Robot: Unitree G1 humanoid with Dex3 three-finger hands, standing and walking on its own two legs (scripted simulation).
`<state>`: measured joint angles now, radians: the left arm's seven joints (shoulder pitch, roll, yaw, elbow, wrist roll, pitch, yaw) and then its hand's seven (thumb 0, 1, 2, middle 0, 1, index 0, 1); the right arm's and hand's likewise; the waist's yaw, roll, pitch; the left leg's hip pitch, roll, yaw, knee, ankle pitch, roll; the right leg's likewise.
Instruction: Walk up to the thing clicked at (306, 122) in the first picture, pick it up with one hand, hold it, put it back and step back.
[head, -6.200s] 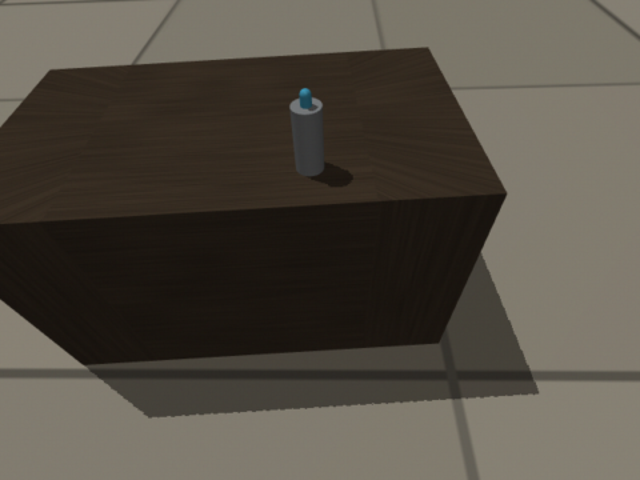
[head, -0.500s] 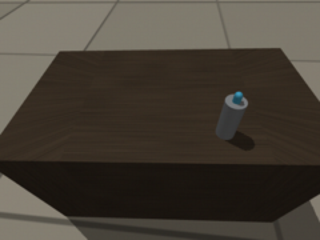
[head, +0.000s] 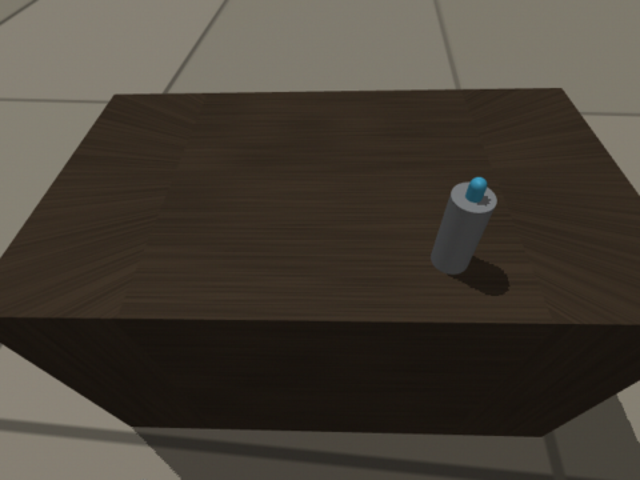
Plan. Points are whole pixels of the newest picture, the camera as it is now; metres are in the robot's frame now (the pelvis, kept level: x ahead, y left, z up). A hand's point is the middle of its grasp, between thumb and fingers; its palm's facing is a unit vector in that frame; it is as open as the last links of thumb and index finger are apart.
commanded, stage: rise first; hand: right
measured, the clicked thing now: (463, 224) +0.48 -0.19 +0.01
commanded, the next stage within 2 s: go down in 1.50 s
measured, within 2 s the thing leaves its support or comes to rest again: neither
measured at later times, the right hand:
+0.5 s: hand (563, 444) +0.18 -0.26 -0.06, palm faces +0.27 +0.90 -0.34, open 16.7 cm
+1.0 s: hand (602, 430) +0.18 -0.27 +0.02, palm faces +0.32 +0.88 -0.35, open 17.7 cm
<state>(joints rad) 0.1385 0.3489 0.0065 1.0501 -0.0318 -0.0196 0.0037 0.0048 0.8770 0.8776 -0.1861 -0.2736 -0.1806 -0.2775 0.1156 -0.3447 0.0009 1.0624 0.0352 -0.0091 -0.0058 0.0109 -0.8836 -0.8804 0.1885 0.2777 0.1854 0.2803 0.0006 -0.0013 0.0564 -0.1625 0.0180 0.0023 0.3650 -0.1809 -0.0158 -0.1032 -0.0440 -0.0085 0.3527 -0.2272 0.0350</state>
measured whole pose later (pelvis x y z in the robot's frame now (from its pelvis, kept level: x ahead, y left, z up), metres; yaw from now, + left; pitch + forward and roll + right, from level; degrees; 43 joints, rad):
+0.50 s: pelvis +0.01 +0.00 +0.00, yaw -2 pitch +0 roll +0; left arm 0.22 0.23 0.07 0.62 -0.03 -0.08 0.08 0.00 -0.37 0.09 -0.07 -0.06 -0.06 -0.06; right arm 0.30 -0.29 -0.15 0.39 0.05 -0.07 -0.07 0.00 0.38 -0.09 0.06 0.06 0.06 0.06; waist -0.03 -0.02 0.00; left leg -0.19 0.03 0.03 0.42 -0.23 -0.02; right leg -0.15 -0.03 0.02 0.42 -0.27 0.03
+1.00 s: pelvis +0.00 -0.01 +0.00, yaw -2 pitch -3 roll +0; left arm 0.26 0.22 0.12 0.58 -0.02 -0.09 0.05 -0.01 -0.55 0.05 -0.06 -0.05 -0.05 -0.06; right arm 0.43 -0.29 -0.22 0.04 0.05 -0.13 -0.04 -0.01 0.59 -0.04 0.05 0.06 0.05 0.06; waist -0.04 -0.03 0.03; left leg -0.14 0.04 0.03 0.41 -0.22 -0.02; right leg -0.10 -0.03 0.02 0.41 -0.26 0.03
